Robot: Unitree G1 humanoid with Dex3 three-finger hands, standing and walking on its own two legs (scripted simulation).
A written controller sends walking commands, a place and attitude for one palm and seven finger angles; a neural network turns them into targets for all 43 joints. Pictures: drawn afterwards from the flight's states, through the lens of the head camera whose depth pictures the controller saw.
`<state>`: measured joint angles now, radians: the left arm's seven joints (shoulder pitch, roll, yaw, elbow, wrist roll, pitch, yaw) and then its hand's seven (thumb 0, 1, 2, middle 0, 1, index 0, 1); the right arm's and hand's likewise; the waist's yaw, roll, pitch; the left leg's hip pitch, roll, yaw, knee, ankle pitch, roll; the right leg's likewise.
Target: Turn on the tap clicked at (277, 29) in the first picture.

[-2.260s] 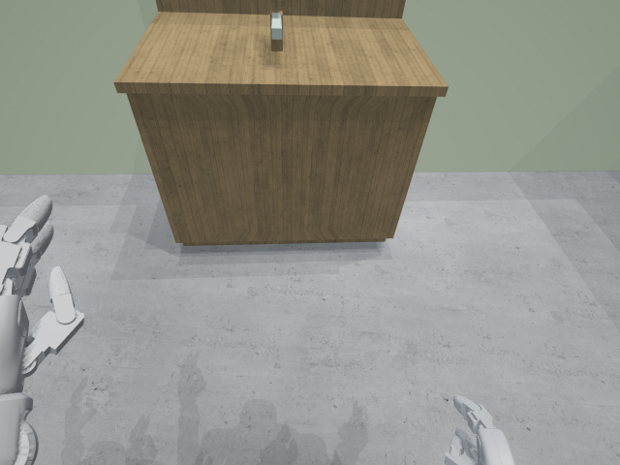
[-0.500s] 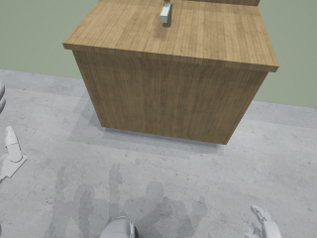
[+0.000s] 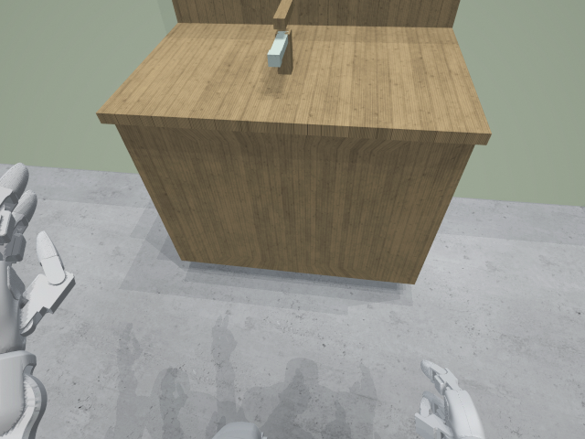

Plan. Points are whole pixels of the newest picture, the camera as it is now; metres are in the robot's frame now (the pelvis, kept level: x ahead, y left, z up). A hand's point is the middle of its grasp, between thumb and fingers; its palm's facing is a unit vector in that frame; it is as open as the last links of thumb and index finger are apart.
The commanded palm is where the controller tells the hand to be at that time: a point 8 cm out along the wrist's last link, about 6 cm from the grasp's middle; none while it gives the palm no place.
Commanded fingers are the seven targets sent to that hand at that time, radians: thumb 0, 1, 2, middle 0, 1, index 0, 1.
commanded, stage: turn to face it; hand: left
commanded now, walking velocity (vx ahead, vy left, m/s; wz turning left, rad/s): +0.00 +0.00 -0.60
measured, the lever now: (274, 58) +0.85 +0.16 +0.11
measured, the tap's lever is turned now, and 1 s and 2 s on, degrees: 0 0 0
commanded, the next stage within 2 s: take the last steps up to it in 0.50 s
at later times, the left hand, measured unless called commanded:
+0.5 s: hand (195, 279) +0.23 +0.13 +0.17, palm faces +0.15 -0.88 -0.46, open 7.4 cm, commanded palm +0.18 +0.20 +0.19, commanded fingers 0.00 0.90 0.90 -0.20 -0.30 -0.20 -0.30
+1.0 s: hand (166, 317) +0.19 +0.14 +0.18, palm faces +0.19 -0.89 -0.42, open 7.4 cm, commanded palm +0.15 +0.18 +0.19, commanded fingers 0.00 0.90 0.90 -0.20 -0.30 -0.20 -0.30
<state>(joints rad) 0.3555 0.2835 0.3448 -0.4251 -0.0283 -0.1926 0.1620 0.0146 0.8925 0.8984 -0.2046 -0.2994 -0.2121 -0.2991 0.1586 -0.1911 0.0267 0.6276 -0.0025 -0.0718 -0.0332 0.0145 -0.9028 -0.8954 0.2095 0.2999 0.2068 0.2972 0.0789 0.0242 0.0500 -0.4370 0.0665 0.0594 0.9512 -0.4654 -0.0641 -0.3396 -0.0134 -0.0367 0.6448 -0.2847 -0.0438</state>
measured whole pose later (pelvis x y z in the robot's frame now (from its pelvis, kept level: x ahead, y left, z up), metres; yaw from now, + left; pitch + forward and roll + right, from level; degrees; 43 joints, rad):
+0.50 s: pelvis -0.05 -0.03 -0.01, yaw -15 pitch -1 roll -1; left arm 0.42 0.37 0.35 -0.49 -0.01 -0.21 0.14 0.02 0.89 0.90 -0.21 -0.30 -0.21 -0.30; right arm 0.22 -0.18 0.01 0.59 0.01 -0.06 -0.01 0.01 -0.91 -0.90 0.20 0.30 0.20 0.30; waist 0.00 0.04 0.10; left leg -0.37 0.15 0.06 0.89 -0.47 -0.07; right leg -0.34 0.03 -0.10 0.64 -0.27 -0.07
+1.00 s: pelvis -0.08 -0.04 +0.01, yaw -17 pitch -1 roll -1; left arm 0.48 0.34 0.35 -0.41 0.01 -0.22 0.15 0.02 0.89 0.90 -0.21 -0.30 -0.21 -0.30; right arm 0.27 -0.19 -0.01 0.64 0.00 -0.09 -0.06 0.01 -0.91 -0.90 0.20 0.30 0.20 0.30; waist 0.01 0.03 -0.04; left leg -0.20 0.07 0.05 0.50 -0.29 0.00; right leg -0.36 -0.02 -0.12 0.78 -0.44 0.02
